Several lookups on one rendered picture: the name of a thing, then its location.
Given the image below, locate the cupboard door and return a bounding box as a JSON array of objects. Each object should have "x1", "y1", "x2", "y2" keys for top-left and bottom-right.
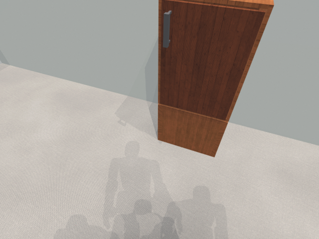
[{"x1": 160, "y1": 0, "x2": 266, "y2": 120}]

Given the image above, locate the handle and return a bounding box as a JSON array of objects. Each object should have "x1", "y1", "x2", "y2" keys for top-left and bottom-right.
[{"x1": 163, "y1": 10, "x2": 172, "y2": 48}]

